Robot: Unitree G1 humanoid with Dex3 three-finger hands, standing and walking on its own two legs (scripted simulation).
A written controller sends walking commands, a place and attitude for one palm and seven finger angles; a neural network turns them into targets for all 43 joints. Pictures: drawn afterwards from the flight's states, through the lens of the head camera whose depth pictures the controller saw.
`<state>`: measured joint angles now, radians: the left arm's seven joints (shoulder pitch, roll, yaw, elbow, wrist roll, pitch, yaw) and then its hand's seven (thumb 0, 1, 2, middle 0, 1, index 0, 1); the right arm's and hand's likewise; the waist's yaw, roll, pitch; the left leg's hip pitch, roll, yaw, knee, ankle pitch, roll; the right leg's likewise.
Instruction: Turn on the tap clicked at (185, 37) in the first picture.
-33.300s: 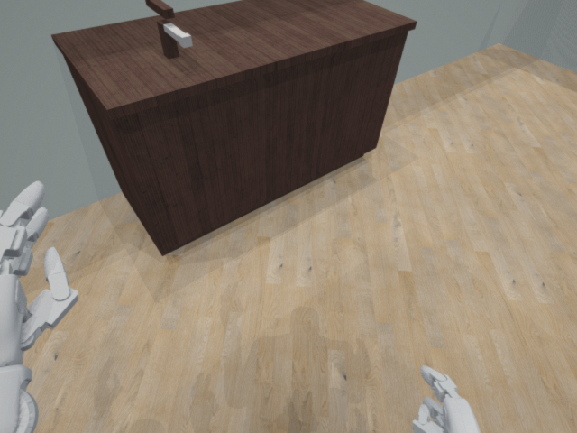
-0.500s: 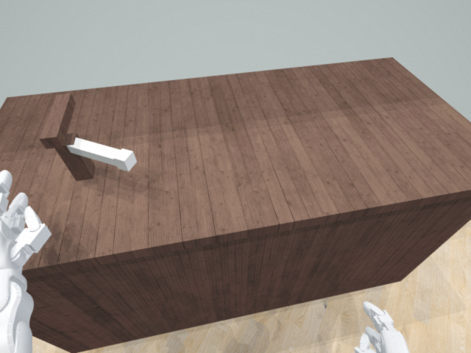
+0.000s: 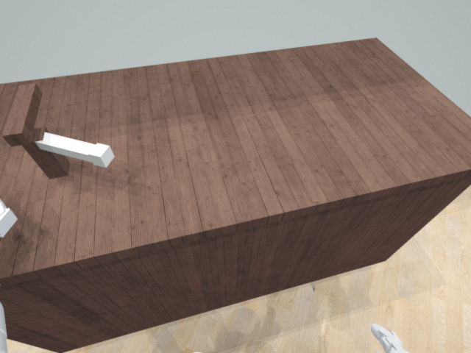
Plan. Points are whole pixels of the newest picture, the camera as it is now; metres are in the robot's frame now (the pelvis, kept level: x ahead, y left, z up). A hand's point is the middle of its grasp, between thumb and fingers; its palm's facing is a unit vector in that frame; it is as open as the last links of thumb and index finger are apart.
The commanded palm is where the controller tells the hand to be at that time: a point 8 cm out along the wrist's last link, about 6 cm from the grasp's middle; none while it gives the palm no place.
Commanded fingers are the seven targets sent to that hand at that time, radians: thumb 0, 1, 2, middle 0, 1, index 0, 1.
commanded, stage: reach beside the lever's end, fingers flat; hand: left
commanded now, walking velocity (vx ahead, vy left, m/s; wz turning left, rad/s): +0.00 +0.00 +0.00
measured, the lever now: (101, 155) +0.41 +0.26 +0.10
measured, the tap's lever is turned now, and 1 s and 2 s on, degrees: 58 58 58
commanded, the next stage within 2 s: push the lever round in 0.30 s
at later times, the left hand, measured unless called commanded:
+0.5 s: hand (15, 215) +0.30 +0.36 +0.08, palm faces +0.53 -0.84 -0.09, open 7.8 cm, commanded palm +0.25 +0.39 +0.08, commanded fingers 0.00 0.90 0.90 -0.15 -0.15 -0.15 -0.15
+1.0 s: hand (37, 212) +0.30 +0.33 +0.09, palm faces +0.52 -0.85 -0.09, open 7.8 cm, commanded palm +0.25 +0.36 +0.08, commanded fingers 0.00 0.90 0.90 -0.15 -0.15 -0.15 -0.15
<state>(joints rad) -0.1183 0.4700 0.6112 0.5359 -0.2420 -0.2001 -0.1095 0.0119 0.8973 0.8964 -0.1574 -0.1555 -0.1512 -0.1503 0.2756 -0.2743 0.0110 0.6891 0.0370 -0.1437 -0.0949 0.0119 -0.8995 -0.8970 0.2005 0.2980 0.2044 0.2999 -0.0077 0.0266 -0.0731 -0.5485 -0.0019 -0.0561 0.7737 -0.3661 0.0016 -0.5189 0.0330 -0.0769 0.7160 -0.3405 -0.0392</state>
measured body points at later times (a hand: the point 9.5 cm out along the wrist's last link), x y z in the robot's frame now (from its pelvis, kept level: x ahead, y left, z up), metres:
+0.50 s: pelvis +0.00 +0.02 +0.00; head +0.04 +0.02 +0.45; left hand +0.26 +0.41 +0.09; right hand +0.16 -0.23 -0.09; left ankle +0.01 +0.12 -0.71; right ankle +0.01 -0.10 -0.71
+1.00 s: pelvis +0.00 +0.01 +0.00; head +0.03 +0.01 +0.45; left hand +0.27 +0.37 +0.09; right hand +0.15 -0.25 -0.10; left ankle +0.01 +0.12 -0.71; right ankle +0.01 -0.10 -0.71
